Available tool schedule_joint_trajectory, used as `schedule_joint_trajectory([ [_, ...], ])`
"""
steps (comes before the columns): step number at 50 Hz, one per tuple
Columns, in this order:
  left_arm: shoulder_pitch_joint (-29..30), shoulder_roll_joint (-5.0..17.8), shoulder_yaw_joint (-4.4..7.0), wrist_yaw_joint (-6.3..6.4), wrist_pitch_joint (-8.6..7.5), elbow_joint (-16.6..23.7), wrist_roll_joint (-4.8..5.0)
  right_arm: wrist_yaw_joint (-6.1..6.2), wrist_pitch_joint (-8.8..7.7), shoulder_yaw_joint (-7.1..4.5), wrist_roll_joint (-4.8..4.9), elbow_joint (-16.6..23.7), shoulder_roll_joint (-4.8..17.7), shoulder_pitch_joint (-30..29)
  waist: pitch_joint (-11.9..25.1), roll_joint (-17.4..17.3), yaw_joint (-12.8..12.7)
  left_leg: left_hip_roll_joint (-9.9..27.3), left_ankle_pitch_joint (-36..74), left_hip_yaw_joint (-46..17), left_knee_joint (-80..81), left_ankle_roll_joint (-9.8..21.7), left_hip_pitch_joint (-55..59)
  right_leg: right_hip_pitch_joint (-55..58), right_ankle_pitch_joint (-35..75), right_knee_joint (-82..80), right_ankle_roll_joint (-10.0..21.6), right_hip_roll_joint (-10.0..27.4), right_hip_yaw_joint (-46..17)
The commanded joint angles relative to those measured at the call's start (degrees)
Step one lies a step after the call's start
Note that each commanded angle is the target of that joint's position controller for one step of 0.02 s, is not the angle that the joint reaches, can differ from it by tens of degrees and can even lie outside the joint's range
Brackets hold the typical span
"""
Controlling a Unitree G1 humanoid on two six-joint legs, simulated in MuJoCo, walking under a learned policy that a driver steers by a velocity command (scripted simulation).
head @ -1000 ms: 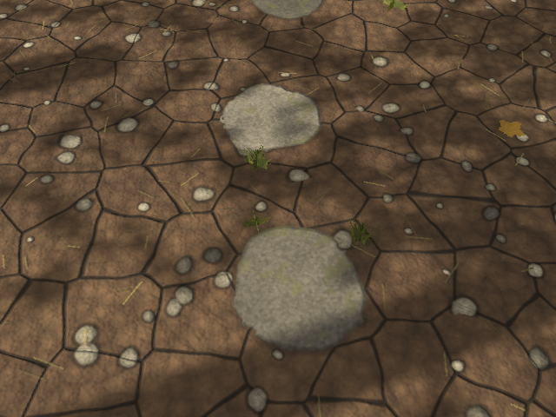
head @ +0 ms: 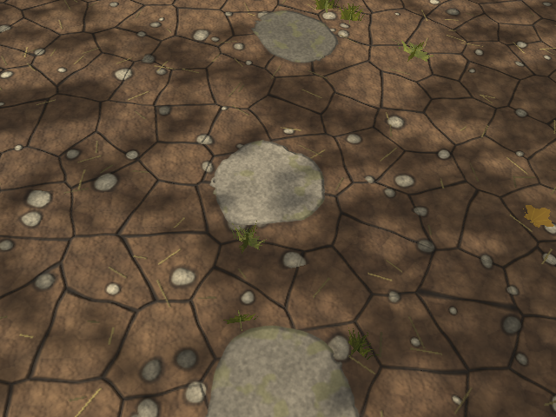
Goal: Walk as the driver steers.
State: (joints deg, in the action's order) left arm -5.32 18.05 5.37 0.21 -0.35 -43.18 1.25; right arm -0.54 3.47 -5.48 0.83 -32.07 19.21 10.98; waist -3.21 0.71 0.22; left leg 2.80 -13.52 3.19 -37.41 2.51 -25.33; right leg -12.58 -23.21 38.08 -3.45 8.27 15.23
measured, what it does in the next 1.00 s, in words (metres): steps on the spot: right foot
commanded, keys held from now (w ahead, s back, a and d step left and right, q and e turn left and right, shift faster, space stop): q+shift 0.24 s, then e+shift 0.76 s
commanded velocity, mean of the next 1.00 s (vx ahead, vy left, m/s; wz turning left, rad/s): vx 0.01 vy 0.00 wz -0.09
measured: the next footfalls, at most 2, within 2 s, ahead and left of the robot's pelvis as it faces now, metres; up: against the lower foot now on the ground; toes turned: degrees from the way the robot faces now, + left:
right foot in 0.42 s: +0.15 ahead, -0.13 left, +0.00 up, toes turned +18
right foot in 1.08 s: +0.08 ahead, -0.19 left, +0.00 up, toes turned -17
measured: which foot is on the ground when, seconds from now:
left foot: down 0.00-1.00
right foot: up 0.00-0.40, down 0.42-0.70, up 0.72-1.00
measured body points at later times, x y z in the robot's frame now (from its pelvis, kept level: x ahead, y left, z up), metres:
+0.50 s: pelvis +0.06 -0.03 +0.01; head +0.07 -0.04 +0.46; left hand +0.09 +0.27 -0.10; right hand +0.32 -0.20 -0.06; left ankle +0.07 +0.10 -0.72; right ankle +0.11 -0.14 -0.72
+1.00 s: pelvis +0.06 -0.04 +0.02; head +0.11 -0.05 +0.46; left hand +0.29 +0.20 -0.07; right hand +0.15 -0.34 -0.08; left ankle +0.04 +0.09 -0.72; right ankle +0.05 -0.18 -0.68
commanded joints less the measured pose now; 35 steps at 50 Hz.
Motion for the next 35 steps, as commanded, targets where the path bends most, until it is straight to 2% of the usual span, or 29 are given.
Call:
schedule_joint_trajectory([
  [1, 1.59, 3.43, 0.3, -0.21, -0.34, 7.14, -2.66, 0.56, -2.2, -4.58, -2.39, 4.5, 16.98, 9.53, 14.63, -22.19, 2.28, 17.85, 32.6, -40.66, 15.71, 20.46, 28.76, -28.32, -18.22, 35.53, -1.59, -9.56, -13.61],
  [2, 4.93, 6.16, 0.86, 0.0, -0.42, 6.98, -1.52, -0.38, -3.6, -3.88, -2.1, 4.72, 13.97, 8.91, 15.47, -12.28, 4.49, 17.17, 25.54, -37.01, 17.95, 19.03, 28.55, -30.13, -14.82, 38.08, -0.07, -8.34, -19.2],
  [3, 6.27, 5.55, 0.73, 0.37, -0.73, 7.43, -0.8, -0.11, -4.35, -3.43, -1.17, 4.18, 12.75, 7.38, 12.64, -9.14, 3.06, 14.68, 20.66, -33.48, 17.72, 16.16, 26.07, -30.55, -9.73, 36.23, 1.56, -7.65, -20.65],
  [4, 5.38, 5.51, 0.75, 0.89, -0.82, 6.41, -1.43, 0.46, -4.13, -2.97, 0.06, 4.37, 11.01, 4.71, 10.98, -5.05, 1.39, 12.21, 16.9, -30.11, 17.45, 13.19, 23.49, -29.88, -5.41, 32.56, 1.98, -6.33, -21.53],
  [5, 5.01, 6.32, 0.97, 1.19, -0.76, 6.14, -1.84, 1.3, -3.55, -2.5, 0.39, 5.26, 9.99, 1.31, 10.2, -5.79, -0.23, 10.58, 15.93, -27.76, 17.42, 11.56, 19.63, -27.11, -1.98, 28.53, 2.06, -6.02, -22.01],
  [7, 4.0, 5.54, 0.79, 0.78, -0.71, 4.89, -1.66, 2.44, -2.77, -2.17, -0.63, 6.85, 9.35, -1.34, 11.17, -6.6, -1.35, 7.58, 18.69, -25.35, 17.13, 10.44, 16.56, -22.44, 1.99, 24.24, 1.16, -8.21, -21.31],
  [10, 3.97, 3.6, 0.05, 0.6, -0.54, 3.83, -1.19, 3.2, -2.21, -2.66, -0.33, 6.89, 10.09, -0.36, 11.99, -5.58, -0.75, 5.99, 16.82, -26.57, 16.34, 10.31, 16.38, -20.16, 3.62, 14.83, -0.49, -10.77, -22.06],
  [12, 4.07, 3.41, -0.09, 0.45, -0.33, 3.49, -1.0, 3.43, -1.73, -2.83, -0.15, 7.14, 10.28, -0.87, 11.48, -6.76, -0.48, 5.06, 11.1, -28.44, 16.32, 9.82, 14.55, -18.29, 4.79, 10.47, -0.9, -11.7, -22.69],
  [13, 2.21, 3.82, -0.05, 0.33, -0.14, 2.49, -0.94, 3.42, -1.56, -2.51, -0.51, 7.38, 9.76, -1.97, 11.99, -7.67, -0.72, 5.5, 9.48, -27.28, 15.77, 9.4, 14.3, -17.23, 5.84, 9.61, -1.08, -10.9, -22.06],
  [17, 0.72, 3.69, -0.61, -0.2, -0.02, 1.87, -1.15, 2.18, -1.58, -0.12, -2.04, 6.54, 5.31, -1.94, 12.16, -10.08, 1.5, 6.6, 10.95, -25.88, 13.35, 9.24, 10.03, -9.08, 5.79, 6.94, -0.51, -7.6, -18.92],
  [18, 0.23, 2.86, -1.02, -0.52, -0.22, 1.91, -1.31, 1.76, -1.77, 0.88, -2.27, 6.09, 3.25, -2.53, 11.81, -9.77, 1.21, 6.64, 9.81, -25.44, 12.91, 8.79, 8.97, -6.29, 6.25, 4.12, 0.14, -6.73, -18.54],
  [19, -1.17, 0.93, -1.7, -1.01, -0.56, 1.43, -1.65, 1.34, -2.05, 2.18, -2.42, 5.39, 0.34, -3.7, 11.47, -9.1, -0.15, 5.58, 6.38, -23.67, 12.54, 7.25, 7.34, -1.39, 9.71, -2.68, 0.89, -6.24, -17.78],
  [20, -1.39, -0.21, -2.21, -1.46, -0.8, 1.22, -2.04, 0.92, -2.39, 2.64, -2.69, 3.88, -0.77, -2.06, 9.83, -8.62, -0.16, 3.47, 1.44, -21.3, 12.49, 5.05, 6.37, 2.13, 14.98, -9.66, 1.82, -6.92, -17.37],
  [21, 0.31, 2.16, -2.04, -1.55, -0.84, 2.29, -2.77, 0.85, -2.88, 2.46, -3.37, 2.59, -0.3, 0.77, 7.1, -5.21, 1.76, 0.13, -4.29, -18.38, 10.07, 2.11, 5.81, 1.83, 20.91, -12.35, 3.53, -4.9, -21.96],
  [22, 3.08, 7.63, -1.23, -1.19, -0.87, 4.46, -2.65, 1.17, -3.1, 1.65, -4.06, 2.23, 2.1, 4.74, 4.55, 2.74, 5.94, -5.34, -11.05, -13.12, 4.13, -0.99, 7.0, -3.19, 25.58, -15.14, 7.12, 0.66, -30.33],
  [23, 5.41, 8.86, -0.9, -0.9, -0.65, 4.19, -2.24, 1.52, -3.35, 1.37, -3.95, 3.12, 2.33, 3.46, 2.32, 10.02, 7.31, -5.68, -7.44, -9.56, 4.82, -3.22, 11.5, -11.14, 16.35, -19.19, 12.08, 3.35, -36.39],
  [24, 5.16, 8.49, -0.64, -0.77, -0.46, 4.96, -1.67, 2.19, -3.49, 0.69, -3.18, 3.43, 4.48, -0.78, 0.53, 9.71, 4.65, -5.25, -4.9, -8.29, 4.33, -3.47, 12.25, -12.94, 10.57, -20.47, 11.79, 2.0, -37.77],
  [25, 2.52, 9.37, -0.15, -0.53, -0.33, 4.46, -0.96, 2.65, -3.54, 0.26, -2.6, 4.12, 4.75, -4.12, 0.95, 9.04, 2.45, -5.57, -3.69, -7.47, 3.29, -3.05, 12.06, -11.75, 9.94, -20.18, 11.12, 1.51, -38.72],
  [26, 0.56, 10.98, 0.47, -0.23, -0.22, 4.52, -0.3, 2.89, -3.39, 0.18, -2.32, 4.24, 3.73, -5.11, 1.56, 9.17, 1.43, -6.43, -4.44, -6.81, 2.22, -2.82, 10.6, -9.73, 11.03, -19.67, 11.5, 1.16, -39.86],
  [27, -0.76, 11.66, 1.0, 0.17, -0.1, 4.69, 0.03, 2.79, -3.43, 0.18, -2.16, 4.47, 2.67, -4.98, 2.14, 10.08, 0.71, -7.15, -5.73, -6.81, 2.03, -2.91, 8.37, -6.9, 11.72, -19.33, 12.49, 1.37, -41.67],
  [29, -2.35, 10.42, 1.35, 0.89, 0.38, 5.17, 0.23, 2.36, -4.03, 0.29, -1.55, 4.2, 0.48, -4.96, 4.21, 11.17, -0.2, -8.03, -9.79, -7.28, 1.23, -3.2, 5.4, -1.46, 17.53, -17.62, 14.03, 1.14, -43.99],
  [31, -2.65, 9.62, 1.85, 1.23, 1.1, 5.85, 0.56, 1.96, -4.81, 0.07, -1.01, 3.37, -0.46, -3.73, 6.87, 10.58, -0.25, -8.09, -11.91, -8.29, 2.62, -3.39, 4.18, 3.15, 24.95, -15.53, 14.46, 0.93, -45.99],
  [33, -0.13, 9.1, 2.28, 1.47, 2.23, 7.13, 1.36, 1.58, -5.38, -0.4, -0.38, 1.44, -0.49, -0.29, 9.7, 9.33, 1.36, -7.39, -5.25, -8.15, 10.91, -3.26, 10.07, 2.81, 28.45, -12.74, 12.76, -1.01, -45.13],
  [34, 1.01, 8.04, 2.12, 1.59, 2.77, 8.05, 1.65, 1.49, -5.36, -0.92, -0.31, 0.31, 0.49, 2.0, 11.25, 7.93, 2.04, -4.85, 0.79, -8.85, 15.21, -2.55, 16.64, -0.98, 25.18, -10.3, 10.73, -3.03, -43.39],
  [35, 1.23, 6.05, 1.65, 1.66, 2.98, 9.37, 1.81, 1.51, -4.97, -1.86, -1.4, 0.12, 4.15, 1.44, 10.49, -0.71, 0.61, 1.96, 6.25, -15.88, 16.58, 1.32, 22.06, -10.35, 16.47, -3.89, 7.44, -7.59, -37.16],
])
Keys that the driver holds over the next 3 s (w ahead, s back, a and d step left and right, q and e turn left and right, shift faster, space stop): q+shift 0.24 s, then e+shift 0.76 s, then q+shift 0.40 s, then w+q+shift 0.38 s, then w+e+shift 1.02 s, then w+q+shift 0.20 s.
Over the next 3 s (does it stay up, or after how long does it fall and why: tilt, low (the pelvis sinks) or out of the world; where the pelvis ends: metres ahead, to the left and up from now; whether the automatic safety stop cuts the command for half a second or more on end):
stays up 1.21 0.06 0.00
